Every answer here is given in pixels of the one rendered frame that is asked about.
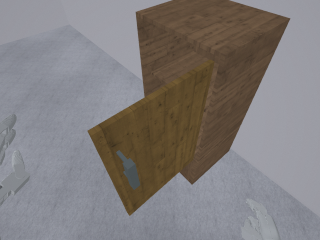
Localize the robot right hand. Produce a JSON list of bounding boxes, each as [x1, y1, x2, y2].
[[241, 198, 281, 240]]

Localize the cupboard door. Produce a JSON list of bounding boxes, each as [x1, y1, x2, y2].
[[88, 59, 215, 216]]

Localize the handle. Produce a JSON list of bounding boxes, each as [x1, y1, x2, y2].
[[116, 150, 140, 190]]

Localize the robot left hand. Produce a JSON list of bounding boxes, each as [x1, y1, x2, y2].
[[0, 113, 30, 206]]

